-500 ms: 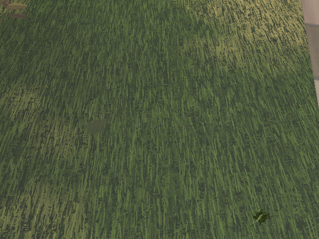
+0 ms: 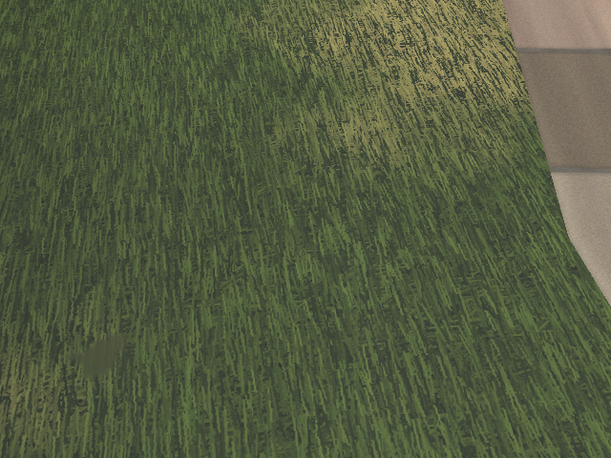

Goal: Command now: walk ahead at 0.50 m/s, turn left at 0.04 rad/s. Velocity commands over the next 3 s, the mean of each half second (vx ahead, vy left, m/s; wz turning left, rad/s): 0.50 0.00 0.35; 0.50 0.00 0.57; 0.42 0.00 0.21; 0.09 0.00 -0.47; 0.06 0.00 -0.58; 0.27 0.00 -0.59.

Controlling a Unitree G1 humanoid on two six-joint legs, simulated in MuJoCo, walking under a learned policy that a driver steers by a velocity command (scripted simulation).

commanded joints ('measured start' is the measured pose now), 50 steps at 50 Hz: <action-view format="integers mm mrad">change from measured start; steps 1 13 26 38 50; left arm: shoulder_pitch -33 73 -25 -259 -31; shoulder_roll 132 181 145 140 112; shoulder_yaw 38 52 22 22 33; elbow -43 78 -41 -100 0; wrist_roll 5 -9 14 -10 4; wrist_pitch -41 -12 -54 -66 -53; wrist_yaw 9 38 31 13 32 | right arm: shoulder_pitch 49 -219 20 132 53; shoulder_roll -63 -26 -101 -139 -53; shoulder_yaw -17 0 -47 -65 -39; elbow -34 -156 -175 -124 -212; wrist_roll -1 -1 -14 6 8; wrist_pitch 17 3 12 44 61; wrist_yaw -4 54 7 -30 -8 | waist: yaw -25 70 6 -56 16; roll -79 -69 -8 77 -150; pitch -58 34 -100 -67 -30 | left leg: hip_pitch -102 -170 398 372 -160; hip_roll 44 -55 55 9 -14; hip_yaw -41 27 -352 -385 -79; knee -62 -540 -883 -750 26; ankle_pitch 116 309 401 188 2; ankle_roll -26 53 327 191 1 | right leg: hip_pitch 81 350 -381 -186 120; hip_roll -293 -333 -173 -74 -329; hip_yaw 201 -42 122 126 244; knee -243 -189 694 101 -212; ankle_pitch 259 410 -170 147 19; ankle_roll -193 -85 107 112 -108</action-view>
